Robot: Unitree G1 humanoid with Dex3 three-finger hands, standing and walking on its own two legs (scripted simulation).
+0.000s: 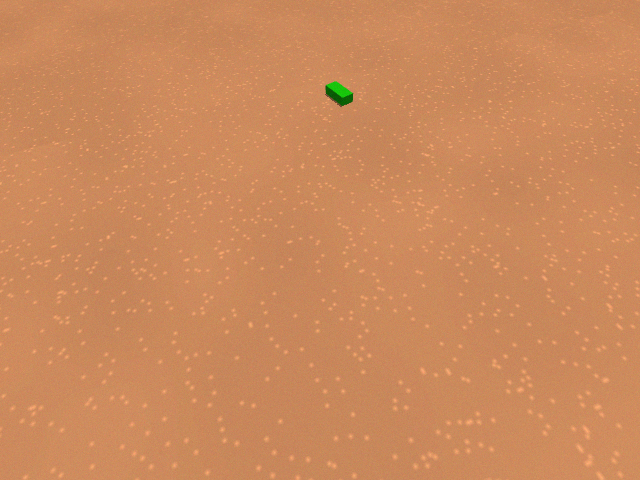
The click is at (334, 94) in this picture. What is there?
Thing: lying carton
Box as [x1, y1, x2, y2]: [326, 81, 352, 105]
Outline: 326,85 326,93 340,104 343,105 352,101 352,93 336,81
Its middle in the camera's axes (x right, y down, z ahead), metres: +0.12 -0.81 +2.24
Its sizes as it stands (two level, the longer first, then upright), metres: 0.161 0.073 0.051
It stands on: the floor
